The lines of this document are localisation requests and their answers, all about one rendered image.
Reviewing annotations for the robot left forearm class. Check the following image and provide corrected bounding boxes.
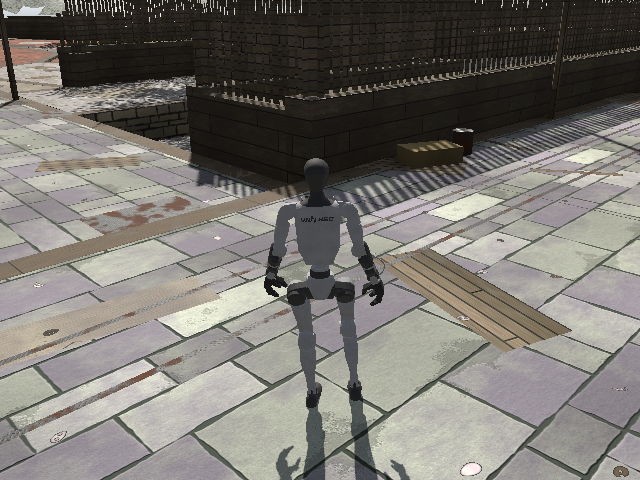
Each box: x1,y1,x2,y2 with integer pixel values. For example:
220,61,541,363
265,242,282,280

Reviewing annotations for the right robot hand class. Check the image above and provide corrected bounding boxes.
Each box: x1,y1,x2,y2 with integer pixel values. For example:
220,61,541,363
362,280,384,306

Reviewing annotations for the robot left upper arm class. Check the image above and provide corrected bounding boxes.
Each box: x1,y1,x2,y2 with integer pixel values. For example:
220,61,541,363
272,202,297,257

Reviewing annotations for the robot left foot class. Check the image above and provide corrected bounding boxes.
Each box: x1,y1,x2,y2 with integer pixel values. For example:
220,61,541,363
306,382,322,408

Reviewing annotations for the robot left thigh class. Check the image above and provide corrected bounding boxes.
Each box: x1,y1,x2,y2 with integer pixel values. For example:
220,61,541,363
287,280,316,350

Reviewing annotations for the robot right forearm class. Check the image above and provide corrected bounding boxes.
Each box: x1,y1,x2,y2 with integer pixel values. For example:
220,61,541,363
358,241,381,285

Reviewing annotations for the robot right upper arm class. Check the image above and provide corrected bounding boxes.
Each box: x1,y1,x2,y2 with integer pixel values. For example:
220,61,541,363
338,201,367,257

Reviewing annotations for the left robot hand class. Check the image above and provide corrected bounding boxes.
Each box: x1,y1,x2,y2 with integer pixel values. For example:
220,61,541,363
264,276,287,297

